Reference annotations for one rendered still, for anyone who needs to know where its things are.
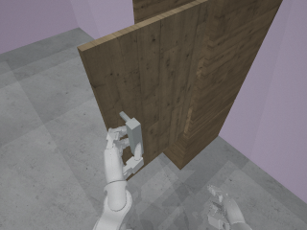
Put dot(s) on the cupboard door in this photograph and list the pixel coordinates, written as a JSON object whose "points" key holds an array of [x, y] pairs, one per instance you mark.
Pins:
{"points": [[148, 71]]}

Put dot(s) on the handle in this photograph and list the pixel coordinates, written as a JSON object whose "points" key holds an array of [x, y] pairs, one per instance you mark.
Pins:
{"points": [[134, 132]]}

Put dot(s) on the robot left forearm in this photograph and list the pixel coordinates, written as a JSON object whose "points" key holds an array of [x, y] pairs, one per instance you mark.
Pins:
{"points": [[118, 207]]}

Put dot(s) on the right robot hand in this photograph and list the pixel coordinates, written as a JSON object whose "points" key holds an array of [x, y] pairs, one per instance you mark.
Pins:
{"points": [[222, 217]]}

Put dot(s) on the left robot hand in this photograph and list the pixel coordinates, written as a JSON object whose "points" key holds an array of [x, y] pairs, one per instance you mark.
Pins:
{"points": [[112, 156]]}

